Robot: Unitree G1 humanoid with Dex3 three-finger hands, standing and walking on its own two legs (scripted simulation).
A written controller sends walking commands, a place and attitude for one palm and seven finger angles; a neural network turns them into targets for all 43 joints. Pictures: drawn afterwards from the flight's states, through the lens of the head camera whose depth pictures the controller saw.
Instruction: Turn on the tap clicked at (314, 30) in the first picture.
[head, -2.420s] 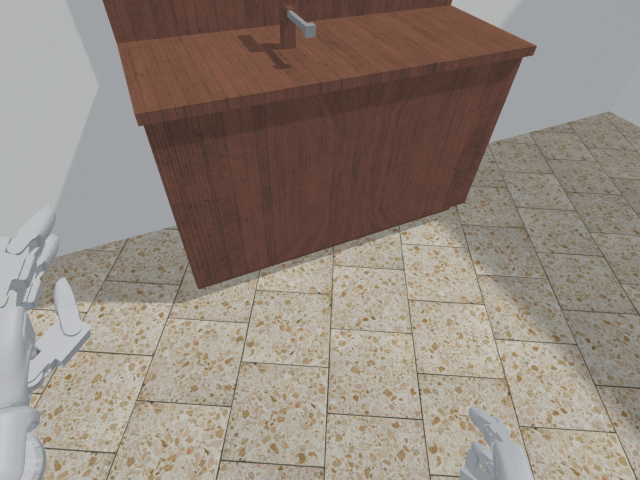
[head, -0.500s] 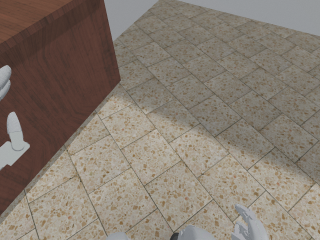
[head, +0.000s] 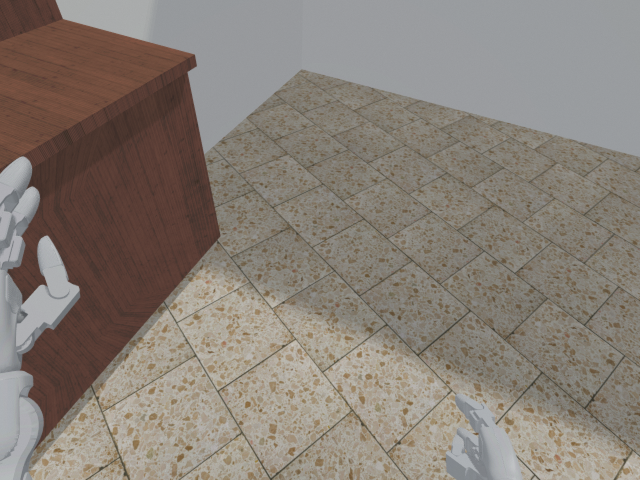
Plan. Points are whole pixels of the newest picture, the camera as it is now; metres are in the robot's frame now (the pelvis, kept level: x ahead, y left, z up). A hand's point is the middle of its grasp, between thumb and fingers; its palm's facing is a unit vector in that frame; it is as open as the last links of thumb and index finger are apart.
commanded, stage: walk to a spot facing it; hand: left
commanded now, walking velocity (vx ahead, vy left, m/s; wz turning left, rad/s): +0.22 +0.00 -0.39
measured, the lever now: out of the picture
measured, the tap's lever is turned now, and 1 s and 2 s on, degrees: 0 0 0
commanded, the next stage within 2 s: turn to face it in 0.02 s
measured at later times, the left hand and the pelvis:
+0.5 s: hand (194, 237) +0.30 +0.15 +0.19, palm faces +0.35 -0.76 -0.55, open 7.4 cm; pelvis +0.09 -0.08 +0.01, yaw +4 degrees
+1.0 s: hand (40, 334) +0.17 +0.22 +0.22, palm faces +0.65 -0.65 -0.40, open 7.4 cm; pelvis +0.06 -0.07 +0.02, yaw +21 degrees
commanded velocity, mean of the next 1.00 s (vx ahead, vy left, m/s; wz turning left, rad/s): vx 0.02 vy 0.00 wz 0.51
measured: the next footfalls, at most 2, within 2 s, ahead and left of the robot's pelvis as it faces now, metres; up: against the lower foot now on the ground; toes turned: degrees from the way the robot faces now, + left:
right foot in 0.28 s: +0.16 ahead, -0.15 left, +0.00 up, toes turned -12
left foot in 0.74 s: +0.13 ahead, +0.06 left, +0.00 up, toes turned +20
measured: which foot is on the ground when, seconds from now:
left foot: down 0.00-0.30, up 0.32-0.72, down 0.74-1.00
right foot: up 0.00-0.26, down 0.28-0.76, up 0.78-1.00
